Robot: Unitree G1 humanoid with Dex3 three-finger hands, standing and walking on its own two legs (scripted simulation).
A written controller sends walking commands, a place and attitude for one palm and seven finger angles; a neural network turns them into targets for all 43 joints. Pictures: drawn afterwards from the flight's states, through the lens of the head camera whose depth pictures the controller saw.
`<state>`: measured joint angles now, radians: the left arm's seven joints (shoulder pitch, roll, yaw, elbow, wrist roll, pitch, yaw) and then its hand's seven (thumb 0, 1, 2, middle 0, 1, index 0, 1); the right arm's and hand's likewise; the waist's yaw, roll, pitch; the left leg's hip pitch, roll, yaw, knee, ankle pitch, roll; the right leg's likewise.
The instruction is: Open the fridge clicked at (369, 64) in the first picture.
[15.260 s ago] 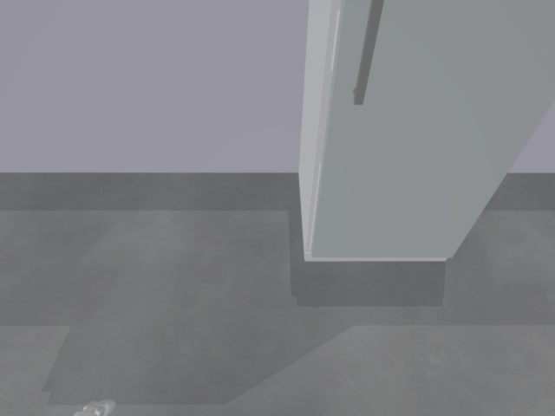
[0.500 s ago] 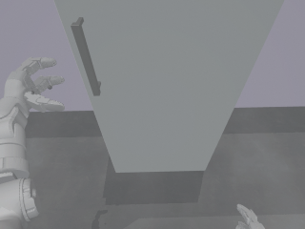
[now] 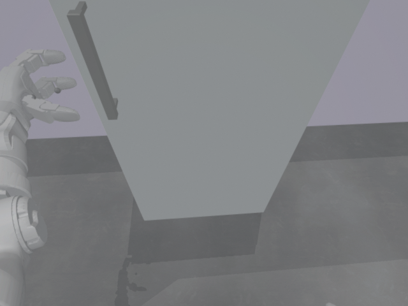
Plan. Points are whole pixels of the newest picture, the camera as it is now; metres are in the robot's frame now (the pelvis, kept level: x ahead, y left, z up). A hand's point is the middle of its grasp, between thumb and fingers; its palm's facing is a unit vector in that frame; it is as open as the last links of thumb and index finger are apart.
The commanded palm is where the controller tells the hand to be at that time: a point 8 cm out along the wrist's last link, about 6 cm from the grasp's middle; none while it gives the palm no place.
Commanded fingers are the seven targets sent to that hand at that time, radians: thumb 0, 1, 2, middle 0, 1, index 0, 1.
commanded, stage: move the hooked fingers beside the handle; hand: left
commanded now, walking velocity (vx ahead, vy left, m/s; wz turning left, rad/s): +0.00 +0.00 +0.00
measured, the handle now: (99, 68) +0.54 +0.21 +0.18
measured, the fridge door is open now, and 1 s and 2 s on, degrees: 0 0 0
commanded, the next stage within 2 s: feel for the door with the fingertips in 0.90 s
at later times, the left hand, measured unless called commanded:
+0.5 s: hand (47, 90) +0.46 +0.28 +0.18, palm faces +0.07 -1.00 -0.01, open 14.0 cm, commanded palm +0.44 +0.32 +0.18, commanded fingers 0.00 -0.50 0.30 -0.30 -1.20 -0.30 -1.20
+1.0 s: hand (52, 88) +0.46 +0.27 +0.19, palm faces +0.06 -1.00 -0.02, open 14.0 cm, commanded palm +0.44 +0.32 +0.18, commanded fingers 0.00 -0.50 0.30 -0.30 -1.20 -0.30 -1.20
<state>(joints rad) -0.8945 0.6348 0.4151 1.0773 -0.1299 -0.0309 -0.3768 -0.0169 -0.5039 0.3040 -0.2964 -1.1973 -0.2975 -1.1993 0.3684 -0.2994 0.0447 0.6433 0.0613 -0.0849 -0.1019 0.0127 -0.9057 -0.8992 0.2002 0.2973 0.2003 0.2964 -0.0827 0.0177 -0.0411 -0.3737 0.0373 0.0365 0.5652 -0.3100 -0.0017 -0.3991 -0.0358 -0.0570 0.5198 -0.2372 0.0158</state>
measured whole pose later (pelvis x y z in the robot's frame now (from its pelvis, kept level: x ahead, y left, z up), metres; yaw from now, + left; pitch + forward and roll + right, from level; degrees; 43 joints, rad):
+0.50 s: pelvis +0.01 +0.00 +0.00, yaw -1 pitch +9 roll -1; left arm -0.84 0.66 0.47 1.03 -0.15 -0.10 -0.42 -0.02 -0.50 0.30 -0.29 -1.20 -0.30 -1.20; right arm 0.43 -0.30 0.03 0.64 0.06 -0.02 -0.08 0.01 -0.91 -0.90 0.20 0.30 0.20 0.30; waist -0.08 0.02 -0.07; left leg -0.42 0.05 0.05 0.60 -0.34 0.00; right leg -0.44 -0.02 -0.05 0.53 -0.25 0.02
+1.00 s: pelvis +0.00 +0.00 +0.00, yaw +0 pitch +9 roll -1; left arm -0.91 0.67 0.43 1.11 -0.14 -0.08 -0.40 -0.02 -0.50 0.30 -0.30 -1.20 -0.30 -1.20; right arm 0.39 -0.29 0.05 0.62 0.06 -0.03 -0.09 0.01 -0.91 -0.90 0.20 0.30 0.20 0.30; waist -0.09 0.02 -0.06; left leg -0.44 0.05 0.03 0.62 -0.33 0.00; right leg -0.45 -0.03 -0.06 0.55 -0.25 0.02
